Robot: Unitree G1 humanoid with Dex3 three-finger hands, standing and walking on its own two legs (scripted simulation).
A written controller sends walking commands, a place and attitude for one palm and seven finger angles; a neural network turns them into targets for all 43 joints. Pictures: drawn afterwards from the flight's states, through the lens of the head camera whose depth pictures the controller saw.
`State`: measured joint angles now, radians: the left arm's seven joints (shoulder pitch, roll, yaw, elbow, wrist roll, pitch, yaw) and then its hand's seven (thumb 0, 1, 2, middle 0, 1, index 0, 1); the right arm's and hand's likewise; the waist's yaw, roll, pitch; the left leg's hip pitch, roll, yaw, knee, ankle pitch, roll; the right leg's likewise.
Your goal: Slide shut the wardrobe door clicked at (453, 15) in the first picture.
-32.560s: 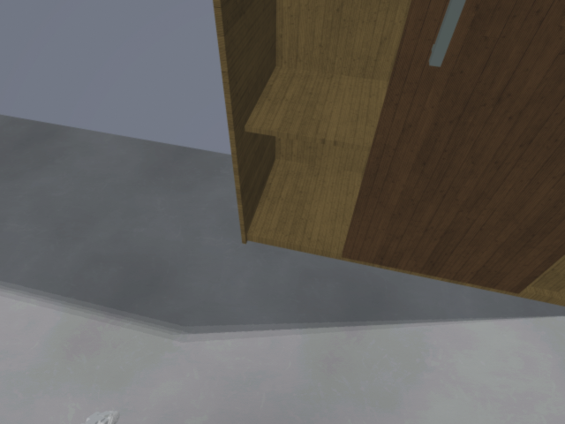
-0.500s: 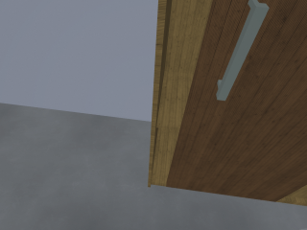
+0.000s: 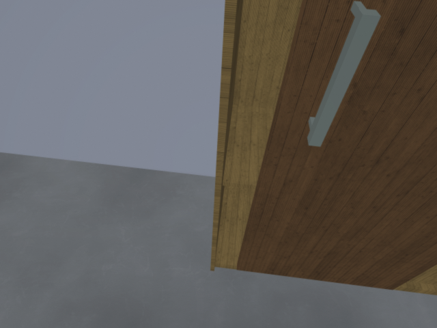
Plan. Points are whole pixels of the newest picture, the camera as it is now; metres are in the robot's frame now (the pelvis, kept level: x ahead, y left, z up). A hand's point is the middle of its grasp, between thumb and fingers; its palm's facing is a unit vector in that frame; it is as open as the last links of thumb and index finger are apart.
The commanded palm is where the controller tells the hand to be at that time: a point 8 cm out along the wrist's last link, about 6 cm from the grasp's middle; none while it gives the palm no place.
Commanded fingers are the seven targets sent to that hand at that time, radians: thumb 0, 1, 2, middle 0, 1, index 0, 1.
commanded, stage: look again from close up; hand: right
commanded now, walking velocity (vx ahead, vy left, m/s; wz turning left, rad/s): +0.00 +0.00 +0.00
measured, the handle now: (333, 82) +0.46 -0.15 +0.25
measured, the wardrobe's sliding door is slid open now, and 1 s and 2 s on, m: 0.10 0.10 0.10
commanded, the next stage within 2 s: raise the hand with hooked fingers in 0.70 s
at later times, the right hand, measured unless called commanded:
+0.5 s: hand out of the picture -0.04 -0.16 -0.17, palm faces +0.05 +0.98 -0.18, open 7.4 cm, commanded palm none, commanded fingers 0.00 -0.90 -0.90 0.20 0.30 0.20 0.30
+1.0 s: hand out of the picture +0.14 -0.21 -0.02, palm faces +0.20 +0.96 -0.22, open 7.5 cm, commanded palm +0.10 -0.24 -0.03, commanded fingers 0.00 -0.64 -0.79 0.22 0.47 0.22 0.47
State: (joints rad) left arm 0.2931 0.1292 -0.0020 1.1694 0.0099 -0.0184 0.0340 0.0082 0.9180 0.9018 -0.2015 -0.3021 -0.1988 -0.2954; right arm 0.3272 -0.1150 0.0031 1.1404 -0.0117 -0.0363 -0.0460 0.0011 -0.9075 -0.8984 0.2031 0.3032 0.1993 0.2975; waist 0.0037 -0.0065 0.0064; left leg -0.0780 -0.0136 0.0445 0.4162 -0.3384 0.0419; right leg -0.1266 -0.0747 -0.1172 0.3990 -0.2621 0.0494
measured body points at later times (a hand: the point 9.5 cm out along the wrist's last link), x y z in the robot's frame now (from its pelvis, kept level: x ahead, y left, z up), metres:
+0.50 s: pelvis -0.01 +0.00 +0.00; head +0.00 +0.00 +0.45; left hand -0.03 +0.20 -0.17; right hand -0.04 -0.21 -0.16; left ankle -0.07 +0.09 -0.74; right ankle -0.04 -0.15 -0.74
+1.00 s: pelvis -0.03 -0.02 -0.01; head -0.01 +0.01 +0.44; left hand +0.07 +0.24 -0.14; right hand +0.13 -0.26 -0.01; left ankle -0.07 +0.08 -0.74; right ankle -0.04 -0.15 -0.74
